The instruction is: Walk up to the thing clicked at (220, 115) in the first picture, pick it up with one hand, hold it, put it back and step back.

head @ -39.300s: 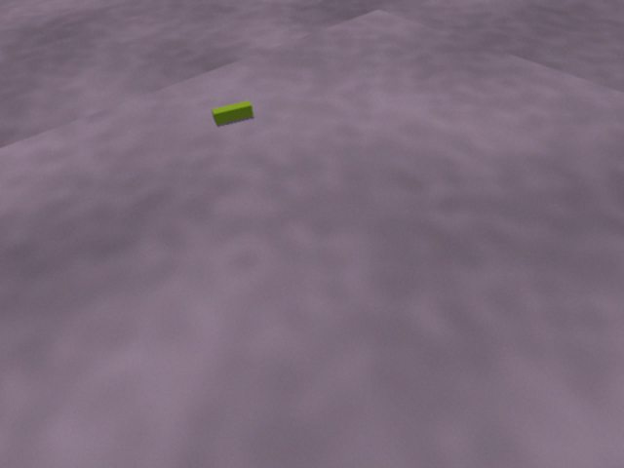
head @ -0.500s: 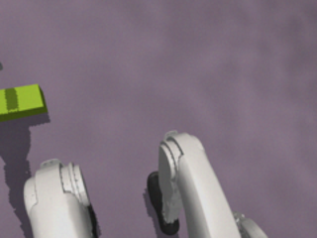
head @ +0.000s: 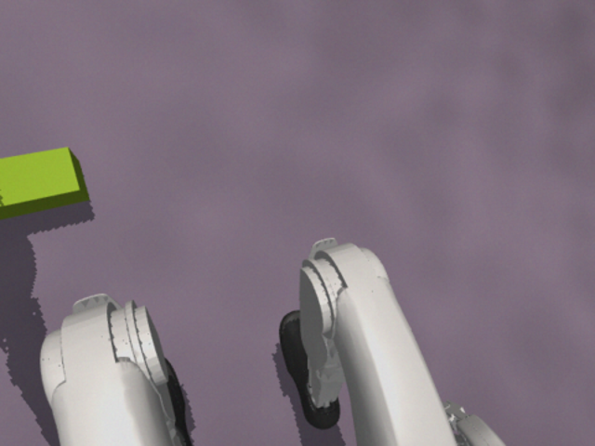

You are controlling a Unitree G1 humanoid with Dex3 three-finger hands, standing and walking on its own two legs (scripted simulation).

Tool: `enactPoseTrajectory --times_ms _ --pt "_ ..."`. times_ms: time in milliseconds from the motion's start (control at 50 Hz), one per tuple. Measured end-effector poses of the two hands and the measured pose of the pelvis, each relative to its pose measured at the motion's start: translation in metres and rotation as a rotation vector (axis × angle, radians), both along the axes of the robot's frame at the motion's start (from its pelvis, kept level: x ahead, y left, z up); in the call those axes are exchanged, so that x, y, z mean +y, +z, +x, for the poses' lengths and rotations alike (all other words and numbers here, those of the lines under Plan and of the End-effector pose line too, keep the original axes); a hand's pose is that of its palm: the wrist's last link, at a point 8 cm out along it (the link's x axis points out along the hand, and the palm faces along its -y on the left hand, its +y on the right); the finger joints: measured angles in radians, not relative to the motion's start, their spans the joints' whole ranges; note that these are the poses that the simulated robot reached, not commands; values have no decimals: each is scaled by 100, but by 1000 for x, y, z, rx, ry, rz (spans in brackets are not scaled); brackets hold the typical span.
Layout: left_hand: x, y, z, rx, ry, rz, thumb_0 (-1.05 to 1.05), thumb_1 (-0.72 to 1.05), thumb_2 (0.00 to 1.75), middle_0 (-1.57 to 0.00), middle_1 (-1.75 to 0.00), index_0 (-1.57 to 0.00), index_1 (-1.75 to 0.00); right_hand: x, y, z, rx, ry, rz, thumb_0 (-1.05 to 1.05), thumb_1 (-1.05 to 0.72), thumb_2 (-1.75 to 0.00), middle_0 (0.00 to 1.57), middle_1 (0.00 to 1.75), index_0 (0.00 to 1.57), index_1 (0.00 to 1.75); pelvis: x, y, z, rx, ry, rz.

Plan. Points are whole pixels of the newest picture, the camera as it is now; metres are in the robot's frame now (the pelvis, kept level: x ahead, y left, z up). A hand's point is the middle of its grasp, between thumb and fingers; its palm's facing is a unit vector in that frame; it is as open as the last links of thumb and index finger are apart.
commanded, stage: close in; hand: left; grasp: from above
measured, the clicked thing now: out of the picture +0.49 +0.34 -0.29
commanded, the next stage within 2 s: rest palm in 0.10 s
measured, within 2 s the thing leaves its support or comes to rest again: neither
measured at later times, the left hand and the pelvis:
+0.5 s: hand out of the picture +0.47 +0.33 -0.22, palm faces -0.46 -0.09 -0.88, open 14.2 cm; pelvis +0.00 +0.00 -0.01, yaw -2 degrees
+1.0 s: hand out of the picture +0.47 +0.33 -0.25, palm faces -0.47 -0.12 -0.88, open 14.3 cm; pelvis +0.01 +0.00 -0.02, yaw -4 degrees
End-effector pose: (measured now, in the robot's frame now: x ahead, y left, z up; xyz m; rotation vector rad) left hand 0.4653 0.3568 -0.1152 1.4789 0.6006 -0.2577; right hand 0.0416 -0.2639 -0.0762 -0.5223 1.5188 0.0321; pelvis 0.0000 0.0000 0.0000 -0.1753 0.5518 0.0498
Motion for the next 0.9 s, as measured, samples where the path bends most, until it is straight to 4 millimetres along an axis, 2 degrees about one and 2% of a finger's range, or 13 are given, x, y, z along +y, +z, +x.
enactPoseTrajectory --times_ms 140,240,340,540,640,740,900 --pt "-6 -11 0 -48 -69 -44 0 -55 102 -9 -106 -8 -105 -2 8 24 -27 60 -38 0 -91 -89 20 30 20 30 3 -1 2 -7 2 -18" --pt "-16 -18 5 -83 -81 -50 0 -53 105 -10 -107 -9 -106 0 12 32 -66 81 -45 0 -91 -89 20 30 20 30 4 -3 3 -10 -1 -27" --pt "-21 -28 8 -86 -56 -29 0 -53 105 -9 -104 -8 -105 4 11 27 -82 84 -38 0 -91 -89 20 30 20 30 5 -6 2 -13 -8 -28" --pt "-29 -50 13 -61 -11 -4 0 -54 102 -9 -101 -7 -101 13 6 -5 -33 61 3 0 -90 -89 20 30 20 30 4 -14 2 -24 -21 -24" --pt "-30 -60 14 -47 -3 -10 0 -54 102 -8 -100 -7 -101 15 5 -14 -4 57 13 0 -90 -89 20 30 20 30 3 -15 3 -27 -28 -28" --pt "-29 -64 15 -53 -7 -19 0 -55 102 -8 -99 -6 -100 14 5 -12 13 76 17 0 -90 -89 20 30 20 30 3 -16 5 -30 -34 -32" --pt "-26 -71 11 -57 -11 -31 0 -56 103 -8 -98 -6 -99 11 7 8 -14 133 7 0 -90 -89 20 30 20 30 4 -16 6 -40 -37 -42"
